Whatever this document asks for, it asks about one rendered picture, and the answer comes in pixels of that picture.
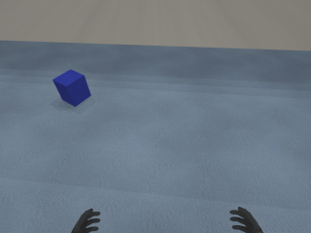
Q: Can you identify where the right robot hand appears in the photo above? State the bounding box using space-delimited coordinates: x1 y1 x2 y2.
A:
229 207 263 233

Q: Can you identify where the left robot hand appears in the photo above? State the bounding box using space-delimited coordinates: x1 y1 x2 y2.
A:
71 208 101 233

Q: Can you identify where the carton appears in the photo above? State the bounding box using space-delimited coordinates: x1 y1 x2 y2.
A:
52 69 91 107

